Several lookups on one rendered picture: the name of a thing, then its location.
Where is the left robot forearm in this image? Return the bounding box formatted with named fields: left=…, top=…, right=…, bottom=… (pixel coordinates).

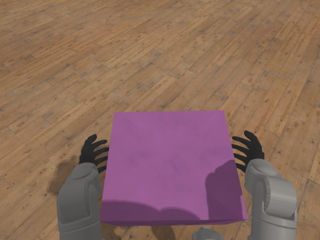
left=56, top=162, right=105, bottom=240

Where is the robot right thigh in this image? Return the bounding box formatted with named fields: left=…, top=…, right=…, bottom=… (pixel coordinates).
left=191, top=228, right=225, bottom=240

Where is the robot right hand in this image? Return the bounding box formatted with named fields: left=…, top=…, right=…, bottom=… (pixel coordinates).
left=231, top=130, right=265, bottom=173

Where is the robot left hand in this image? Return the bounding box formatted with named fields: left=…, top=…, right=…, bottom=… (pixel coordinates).
left=79, top=134, right=109, bottom=173

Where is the right robot forearm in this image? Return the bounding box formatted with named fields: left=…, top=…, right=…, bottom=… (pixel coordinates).
left=244, top=158, right=298, bottom=240

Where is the carton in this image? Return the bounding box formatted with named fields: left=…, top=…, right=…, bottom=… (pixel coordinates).
left=100, top=110, right=248, bottom=226

